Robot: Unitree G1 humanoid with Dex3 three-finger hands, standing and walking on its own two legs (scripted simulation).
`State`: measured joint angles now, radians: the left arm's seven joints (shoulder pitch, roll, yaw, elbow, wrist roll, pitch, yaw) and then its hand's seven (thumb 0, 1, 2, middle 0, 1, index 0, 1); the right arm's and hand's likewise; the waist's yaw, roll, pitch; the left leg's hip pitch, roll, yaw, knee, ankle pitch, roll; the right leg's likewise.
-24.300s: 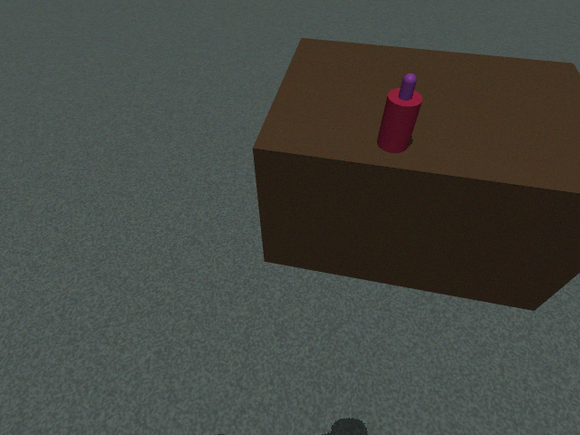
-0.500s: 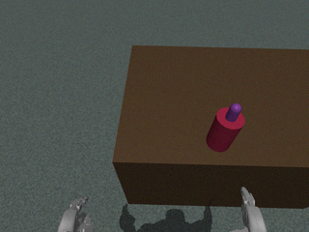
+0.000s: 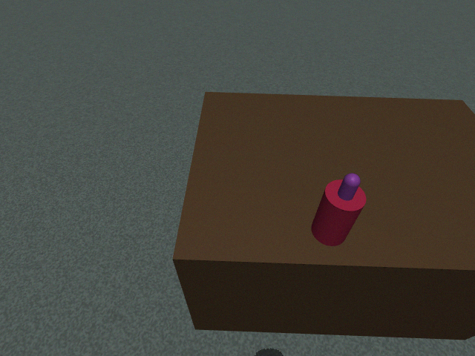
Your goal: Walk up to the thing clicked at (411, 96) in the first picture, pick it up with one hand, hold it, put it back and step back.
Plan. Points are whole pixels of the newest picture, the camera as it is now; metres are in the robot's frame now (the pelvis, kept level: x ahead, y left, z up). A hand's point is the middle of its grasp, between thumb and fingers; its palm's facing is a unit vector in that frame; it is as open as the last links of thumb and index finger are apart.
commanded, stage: home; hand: right
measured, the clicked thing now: (339, 206) +0.46 -0.21 -0.07
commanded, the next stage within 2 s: stand in 1.50 s
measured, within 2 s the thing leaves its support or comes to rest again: neither
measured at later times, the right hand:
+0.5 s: hand out of the picture +0.04 -0.26 -0.15, palm faces -0.06 +0.93 -0.36, open 17.4 cm
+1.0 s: hand out of the picture +0.07 -0.26 -0.15, palm faces -0.06 +0.93 -0.36, open 17.3 cm
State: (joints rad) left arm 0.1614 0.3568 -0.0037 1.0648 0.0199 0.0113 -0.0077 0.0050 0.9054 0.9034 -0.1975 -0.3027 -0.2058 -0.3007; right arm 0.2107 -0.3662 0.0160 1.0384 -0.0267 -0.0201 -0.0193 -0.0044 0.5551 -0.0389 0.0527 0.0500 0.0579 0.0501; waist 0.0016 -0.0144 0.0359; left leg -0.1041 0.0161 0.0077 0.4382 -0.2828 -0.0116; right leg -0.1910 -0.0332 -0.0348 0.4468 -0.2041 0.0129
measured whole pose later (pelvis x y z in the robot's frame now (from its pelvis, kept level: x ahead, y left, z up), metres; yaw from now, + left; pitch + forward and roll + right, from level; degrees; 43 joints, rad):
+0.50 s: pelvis -0.01 -0.01 +0.01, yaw +0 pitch -3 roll +0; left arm 0.14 0.35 0.00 1.16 0.02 0.00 -0.01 0.00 0.90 0.90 -0.20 -0.30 -0.21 -0.30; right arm 0.18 -0.35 0.02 1.12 -0.02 -0.02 -0.01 0.00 0.52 -0.06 0.06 0.05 0.06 0.06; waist 0.01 0.00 0.04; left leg -0.09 0.03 0.00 0.36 -0.22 -0.02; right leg -0.16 -0.02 -0.04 0.35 -0.14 0.00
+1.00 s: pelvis +0.00 -0.01 +0.01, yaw +0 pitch -2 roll +0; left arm 0.10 0.34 0.00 1.16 0.01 -0.01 -0.01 0.00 0.90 0.90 -0.20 -0.30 -0.21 -0.30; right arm 0.14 -0.35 0.02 1.12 -0.02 -0.01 -0.01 0.00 0.50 -0.07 0.06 0.06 0.06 0.06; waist 0.00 0.00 0.05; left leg -0.07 0.03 0.00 0.33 -0.23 -0.02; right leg -0.15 -0.02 -0.05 0.33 -0.15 0.00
